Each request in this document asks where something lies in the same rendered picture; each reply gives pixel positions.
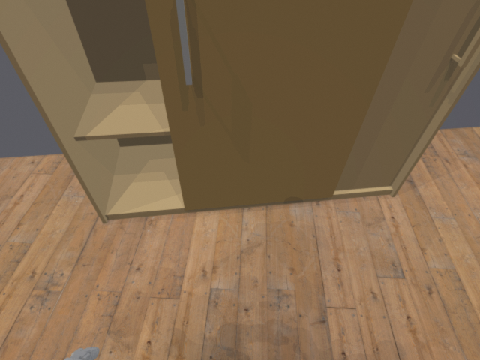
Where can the wardrobe door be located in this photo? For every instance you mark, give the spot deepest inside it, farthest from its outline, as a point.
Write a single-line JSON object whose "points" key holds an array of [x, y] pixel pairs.
{"points": [[280, 90], [417, 78]]}

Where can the handle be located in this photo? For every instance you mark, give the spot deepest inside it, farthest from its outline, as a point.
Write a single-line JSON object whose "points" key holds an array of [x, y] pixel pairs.
{"points": [[470, 50], [184, 40]]}

